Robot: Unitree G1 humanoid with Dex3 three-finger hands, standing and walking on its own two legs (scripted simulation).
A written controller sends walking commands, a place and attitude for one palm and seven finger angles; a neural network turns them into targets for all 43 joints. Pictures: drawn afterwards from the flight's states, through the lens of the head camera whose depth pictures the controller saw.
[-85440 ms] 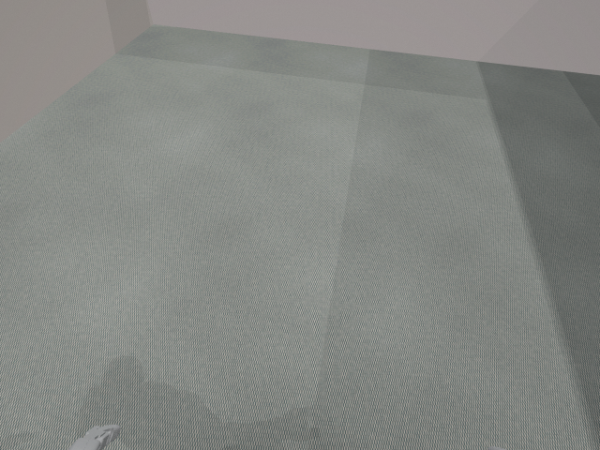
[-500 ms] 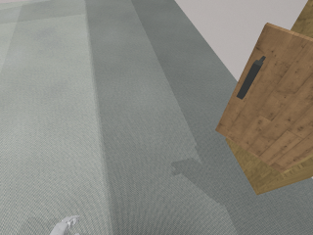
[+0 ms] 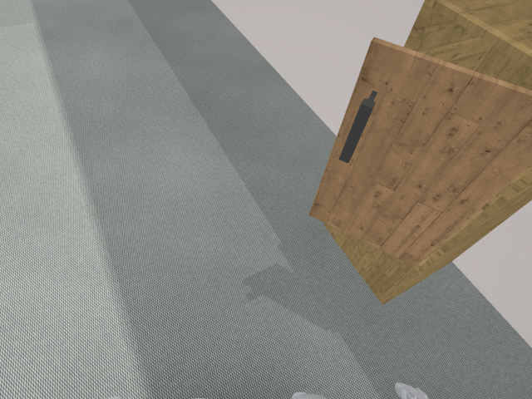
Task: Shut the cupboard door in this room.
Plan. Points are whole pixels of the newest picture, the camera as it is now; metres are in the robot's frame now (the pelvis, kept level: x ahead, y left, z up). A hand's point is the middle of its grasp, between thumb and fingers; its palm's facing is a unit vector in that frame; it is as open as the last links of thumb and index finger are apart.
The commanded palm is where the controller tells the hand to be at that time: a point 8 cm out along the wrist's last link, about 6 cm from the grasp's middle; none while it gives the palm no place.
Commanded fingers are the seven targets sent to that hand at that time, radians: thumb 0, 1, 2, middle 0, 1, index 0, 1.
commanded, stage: turn to face it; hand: left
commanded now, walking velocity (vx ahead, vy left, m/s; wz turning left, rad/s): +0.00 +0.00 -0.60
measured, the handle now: (358, 127) +0.66 -0.15 +0.01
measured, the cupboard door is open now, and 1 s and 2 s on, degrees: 33 33 33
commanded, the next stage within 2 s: take the last steps up to it in 0.62 s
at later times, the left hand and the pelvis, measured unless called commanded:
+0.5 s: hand (187, 379) +0.16 +0.13 -0.14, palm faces -0.25 -0.93 -0.27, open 7.4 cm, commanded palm none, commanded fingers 0.00 0.90 0.90 -0.20 -0.30 -0.20 -0.30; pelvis +0.01 -0.04 +0.01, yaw -15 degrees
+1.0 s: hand (181, 377) +0.16 +0.15 -0.16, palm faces -0.37 -0.91 -0.18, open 7.4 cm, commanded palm none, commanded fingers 0.00 0.90 0.90 -0.20 -0.30 -0.20 -0.30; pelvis +0.04 -0.02 +0.02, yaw -23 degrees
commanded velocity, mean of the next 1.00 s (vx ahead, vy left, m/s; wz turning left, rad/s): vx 0.07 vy -0.02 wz -0.29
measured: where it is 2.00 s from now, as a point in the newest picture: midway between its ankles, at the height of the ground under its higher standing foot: outside the picture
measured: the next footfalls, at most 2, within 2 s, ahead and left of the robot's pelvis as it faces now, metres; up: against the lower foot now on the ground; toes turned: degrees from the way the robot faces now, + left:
right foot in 0.32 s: +0.03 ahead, -0.15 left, +0.00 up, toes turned -16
left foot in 0.72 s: +0.10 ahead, +0.08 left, +0.00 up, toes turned -15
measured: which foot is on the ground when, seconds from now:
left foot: down 0.00-0.32, up 0.34-0.70, down 0.72-1.00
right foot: up 0.00-0.30, down 0.32-0.72, up 0.74-1.00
